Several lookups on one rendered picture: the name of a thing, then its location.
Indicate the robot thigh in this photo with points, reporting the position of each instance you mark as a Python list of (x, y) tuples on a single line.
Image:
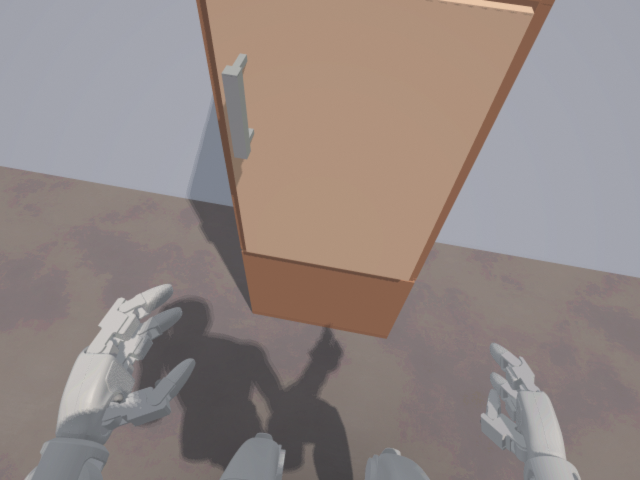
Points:
[(389, 466), (256, 459)]

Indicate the robot right forearm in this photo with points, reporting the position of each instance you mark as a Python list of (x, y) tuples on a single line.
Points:
[(549, 468)]

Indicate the cupboard door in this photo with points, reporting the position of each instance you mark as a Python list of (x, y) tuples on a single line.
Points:
[(364, 112)]

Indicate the robot left hand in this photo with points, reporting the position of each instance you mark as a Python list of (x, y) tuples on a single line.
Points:
[(102, 370)]

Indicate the handle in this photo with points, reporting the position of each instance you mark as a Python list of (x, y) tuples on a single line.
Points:
[(233, 84)]

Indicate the right robot thigh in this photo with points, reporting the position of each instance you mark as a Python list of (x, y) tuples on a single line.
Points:
[(389, 466)]

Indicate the left robot thigh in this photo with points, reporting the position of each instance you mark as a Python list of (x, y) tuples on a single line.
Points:
[(256, 459)]

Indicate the robot left forearm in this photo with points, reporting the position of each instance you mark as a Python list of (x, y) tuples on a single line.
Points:
[(70, 459)]

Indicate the robot right hand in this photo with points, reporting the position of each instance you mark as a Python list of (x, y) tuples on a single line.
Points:
[(527, 405)]

